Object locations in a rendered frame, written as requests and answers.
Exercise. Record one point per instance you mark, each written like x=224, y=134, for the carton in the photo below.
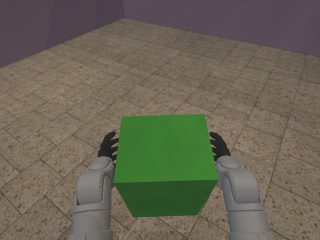
x=164, y=165

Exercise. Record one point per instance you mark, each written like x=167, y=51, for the left robot forearm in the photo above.
x=93, y=202

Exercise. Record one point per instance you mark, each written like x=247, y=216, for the robot left hand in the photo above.
x=105, y=147

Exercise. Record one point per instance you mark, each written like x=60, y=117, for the robot right hand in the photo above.
x=221, y=147

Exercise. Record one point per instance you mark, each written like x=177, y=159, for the right robot forearm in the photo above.
x=243, y=201

